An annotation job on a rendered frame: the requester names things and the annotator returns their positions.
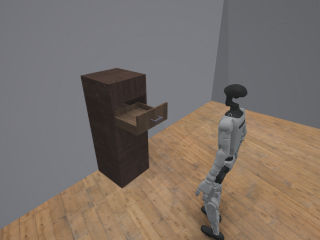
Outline left robot thigh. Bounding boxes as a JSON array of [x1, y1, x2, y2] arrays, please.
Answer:
[[203, 167, 226, 210]]

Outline robot left upper arm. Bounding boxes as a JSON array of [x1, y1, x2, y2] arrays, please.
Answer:
[[216, 118, 233, 159]]

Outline robot left shin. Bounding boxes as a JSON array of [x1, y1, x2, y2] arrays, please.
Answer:
[[204, 202, 220, 235]]

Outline robot right upper arm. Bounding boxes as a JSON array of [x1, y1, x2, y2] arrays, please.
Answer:
[[240, 108, 247, 138]]

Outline drawer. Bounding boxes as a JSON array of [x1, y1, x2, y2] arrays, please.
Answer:
[[114, 102, 168, 136]]

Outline cabinet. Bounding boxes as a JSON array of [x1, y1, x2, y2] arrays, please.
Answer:
[[80, 68, 149, 188]]

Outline robot left hand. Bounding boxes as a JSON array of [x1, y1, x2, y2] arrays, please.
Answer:
[[195, 180, 212, 201]]

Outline handle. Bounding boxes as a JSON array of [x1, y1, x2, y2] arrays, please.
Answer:
[[150, 115, 163, 123]]

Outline robot left forearm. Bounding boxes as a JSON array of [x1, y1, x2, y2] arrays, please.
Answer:
[[205, 151, 226, 185]]

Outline robot right hand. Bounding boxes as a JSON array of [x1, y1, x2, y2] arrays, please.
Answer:
[[234, 152, 238, 163]]

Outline robot right forearm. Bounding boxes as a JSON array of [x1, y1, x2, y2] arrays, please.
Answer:
[[235, 136, 245, 153]]

